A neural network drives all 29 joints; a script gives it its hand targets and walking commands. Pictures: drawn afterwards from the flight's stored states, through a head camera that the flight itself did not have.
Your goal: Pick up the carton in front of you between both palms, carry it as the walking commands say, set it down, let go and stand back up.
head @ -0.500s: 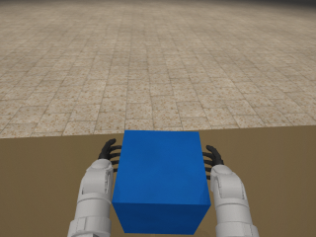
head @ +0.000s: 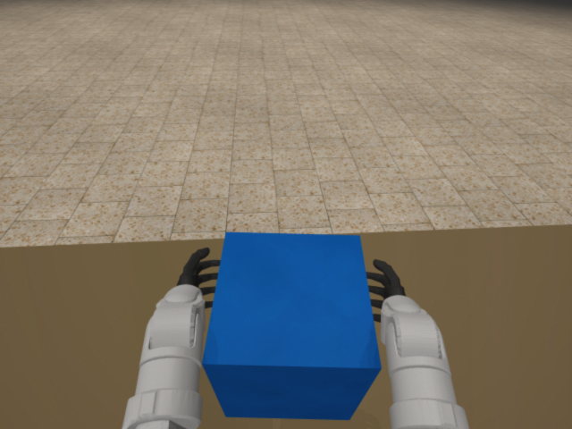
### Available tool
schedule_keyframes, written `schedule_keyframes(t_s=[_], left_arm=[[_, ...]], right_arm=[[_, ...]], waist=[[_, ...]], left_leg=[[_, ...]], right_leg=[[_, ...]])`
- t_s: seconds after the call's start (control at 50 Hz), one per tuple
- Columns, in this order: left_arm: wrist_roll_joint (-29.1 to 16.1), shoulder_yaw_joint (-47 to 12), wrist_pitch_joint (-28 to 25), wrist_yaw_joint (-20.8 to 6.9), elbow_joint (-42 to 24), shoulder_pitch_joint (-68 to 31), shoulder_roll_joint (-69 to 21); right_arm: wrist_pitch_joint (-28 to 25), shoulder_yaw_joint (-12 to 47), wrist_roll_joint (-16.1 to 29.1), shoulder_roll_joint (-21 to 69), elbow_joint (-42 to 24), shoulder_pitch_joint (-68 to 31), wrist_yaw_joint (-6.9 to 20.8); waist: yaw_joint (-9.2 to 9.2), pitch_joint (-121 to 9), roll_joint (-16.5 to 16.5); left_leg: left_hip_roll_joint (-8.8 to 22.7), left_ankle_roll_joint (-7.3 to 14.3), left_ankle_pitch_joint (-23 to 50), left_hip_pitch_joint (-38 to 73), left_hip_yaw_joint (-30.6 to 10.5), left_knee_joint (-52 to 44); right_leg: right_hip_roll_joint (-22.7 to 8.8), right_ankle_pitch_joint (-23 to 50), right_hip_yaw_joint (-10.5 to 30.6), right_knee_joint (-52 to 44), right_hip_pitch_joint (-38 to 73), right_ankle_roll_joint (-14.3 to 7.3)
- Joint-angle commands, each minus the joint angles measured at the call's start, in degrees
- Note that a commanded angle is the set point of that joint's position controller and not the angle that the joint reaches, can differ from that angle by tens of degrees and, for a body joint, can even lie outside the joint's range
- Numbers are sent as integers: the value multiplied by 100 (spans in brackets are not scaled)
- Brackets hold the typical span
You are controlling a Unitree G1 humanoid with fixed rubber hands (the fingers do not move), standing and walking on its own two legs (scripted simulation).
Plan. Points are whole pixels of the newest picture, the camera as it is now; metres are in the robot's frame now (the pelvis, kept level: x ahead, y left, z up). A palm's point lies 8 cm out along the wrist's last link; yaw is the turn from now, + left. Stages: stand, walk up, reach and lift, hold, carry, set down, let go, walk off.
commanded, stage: hold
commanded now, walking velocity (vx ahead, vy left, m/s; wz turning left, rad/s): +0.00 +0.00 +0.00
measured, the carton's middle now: (290, 329) +0.30 +0.00 -0.03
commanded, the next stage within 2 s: carry in 0.32 s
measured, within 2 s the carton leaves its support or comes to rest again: neither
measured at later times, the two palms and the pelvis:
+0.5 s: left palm (181, 285) +0.31 +0.17 +0.06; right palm (383, 293) +0.31 -0.13 +0.06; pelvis +0.02 +0.01 -0.01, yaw +2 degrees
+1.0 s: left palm (182, 212) +0.45 +0.20 +0.08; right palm (352, 207) +0.48 -0.11 +0.08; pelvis +0.24 +0.03 +0.00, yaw +3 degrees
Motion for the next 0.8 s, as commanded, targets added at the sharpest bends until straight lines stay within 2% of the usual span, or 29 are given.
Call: schedule_keyframes(t_s=[0.0, 0.28, 0.3, 0.32, 0.34, 0.36, 0.42, 0.44, 0.46, 0.48, 0.5, 0.52, 0.54, 0.56, 0.58, 0.6, 0.64, 0.66, 0.68, 0.7, 0.72, 0.74, 0.76, 0.78], left_arm=[[-1583, -3011, -42, -1509, 139, -2450, -5402], [-1627, -3066, 5, -1467, 7, -2290, -5415], [-1678, -3147, -11, -1452, -2, -2353, -5441], [-1710, -3184, -18, -1436, -39, -2323, -5434], [-1771, -3326, -18, -1413, -200, -2302, -5457], [-1852, -3489, 0, -1377, -421, -2372, -5516], [-2099, -3933, 139, -1215, -1101, -2175, -5531], [-2185, -4120, 233, -1146, -1386, -2086, -5515], [-2267, -4301, 351, -1075, -1689, -2027, -5487], [-2361, -4477, 479, -1008, -2024, -2038, -5439], [-2451, -4637, 613, -947, -2342, -2077, -5405], [-2543, -4741, 752, -896, -2591, -2134, -5377], [-2624, -4865, 895, -842, -2817, -2126, -5284], [-2729, -5026, 1030, -791, -3046, -2145, -5220], [-2832, -5108, 1152, -730, -3168, -1971, -5171], [-2902, -5156, 1265, -660, -3314, -1749, -5117], [-2943, -5113, 1504, -481, -3628, -1247, -4996], [-2914, -5037, 1614, -377, -3777, -999, -4915], [-2897, -4988, 1741, -267, -3904, -660, -4879], [-2841, -4885, 1847, -162, -4078, -494, -4816], [-2771, -4736, 1974, -45, -4155, -184, -4711], [-2665, -4569, 2087, 89, -4270, 110, -4530], [-2539, -4385, 2163, 238, -4275, 233, -4370], [-2492, -4227, 2230, 368, -4498, 232, -4370]], right_arm=[[-319, 3033, 1714, 5396, -439, -3123, 1519], [-293, 3084, 1726, 5314, -599, -2997, 1520], [-299, 3156, 1734, 5315, -577, -3117, 1521], [-314, 3172, 1759, 5289, -621, -3078, 1515], [-324, 3311, 1865, 5322, -814, -3151, 1504], [-315, 3482, 1977, 5380, -1006, -3228, 1488], [-169, 4051, 2337, 5450, -1696, -3210, 1412], [-84, 4257, 2464, 5438, -1956, -3175, 1377], [21, 4415, 2569, 5422, -2204, -3165, 1336], [136, 4534, 2651, 5392, -2458, -3151, 1283], [266, 4598, 2695, 5311, -2665, -3039, 1215], [400, 4604, 2686, 5242, -2775, -2796, 1138], [538, 4588, 2634, 5190, -2841, -2469, 1041], [661, 4552, 2595, 5076, -3074, -2317, 929], [791, 4533, 2571, 4973, -3326, -2169, 816], [918, 4568, 2578, 4892, -3585, -1996, 710], [1178, 4611, 2611, 4771, -4049, -1574, 517], [1306, 4612, 2625, 4718, -4249, -1383, 429], [1454, 4595, 2656, 4652, -4395, -1114, 340], [1572, 4563, 2656, 4565, -4547, -925, 257], [1709, 4547, 2694, 4480, -4665, -749, 168], [1850, 4504, 2742, 4352, -4840, -685, 74], [1982, 4537, 2815, 4207, -5124, -870, -18], [2077, 4620, 2943, 4202, -5252, -948, -91]], waist=[[-4, -1257, -9], [-8, -1206, 15], [-20, -952, -211], [-4, -1066, -225], [-2, -974, -238], [-8, -911, -309], [28, -1379, -869], [11, -1543, -941], [2, -1644, -848], [-14, -1655, -624], [-45, -1552, 5], [-132, -1463, 1158], [-169, -1065, 1561], [-199, -951, 1349], [-182, -1122, 991], [-182, -1356, 804], [-186, -1683, 947], [-172, -1753, 969], [-121, -1807, 873], [-109, -1929, 662], [-49, -2127, 373], [77, -2303, -648], [109, -1938, -1645], [137, -1670, -1228]], left_leg=[[-315, -19, 979, 22, 382, -336], [-313, -43, 1091, 82, 352, -349], [624, 67, -34, -760, 203, 88], [519, 95, -1209, -889, 57, -26], [415, 106, -2249, -1193, 119, 18], [344, 99, -2724, -1509, 205, 206], [84, -13, -1227, -1691, 1031, 1218], [96, 9, -1127, -1565, 1134, 1017], [81, 56, -1164, -1221, 1200, 654], [147, 101, -1348, -812, 1110, 285], [607, 214, -1894, -451, 439, -143], [1491, 557, -2645, -6, -965, -820], [2075, 937, -2347, 454, -1959, -1162], [2221, 1220, -1436, 532, -2078, -1083], [2151, 1235, -710, 620, -1694, -903], [2002, 1146, -164, 752, -1201, -732], [1659, 926, 852, 736, -365, -441], [1534, 844, 967, 590, -48, -298], [1394, 736, 785, 222, 298, -62], [1247, 593, 523, -492, 644, 345], [1126, 403, 271, -1515, 914, 935], [792, 150, -716, -2676, 1390, 2303], [308, 50, -1769, -4269, 1590, 3272], [641, 162, -2013, -4597, 1089, 3832]], right_leg=[[292, 910, -316, -255, 460, 56], [315, 912, -310, -259, 413, 40], [-705, -116, -174, 137, -368, -22], [-690, -1403, 48, -126, -610, -74], [-702, -2619, 170, -288, -893, -121], [-775, -3242, 326, -375, -967, -203], [-1315, -2646, 799, -631, -662, -557], [-1384, -2548, 738, -580, -695, -635], [-1301, -2603, 499, -449, -935, -613], [-1124, -2693, 161, -172, -1311, -496], [-801, -2503, -364, 520, -1876, -286], [-403, -1988, -1068, 1933, -2699, -17], [-262, -1918, -1342, 2291, -3755, 43], [-485, -1969, -1149, 2329, -3968, -24], [-546, -1945, -1134, 2144, -3869, -55], [-462, -1727, -1247, 1849, -3650, -65], [-166, -1175, -1620, 1309, -3015, -41], [-81, -950, -1782, 950, -2620, -36], [-19, -517, -1959, 420, -1926, -26], [-73, -130, -1968, 48, -784, -63], [-419, -85, -1588, -81, 569, -168], [-1626, -1301, 67, -626, 1525, -498], [-2775, -1268, 2005, -855, 1969, -1196], [-3008, -860, 2183, -810, 1707, -1524]])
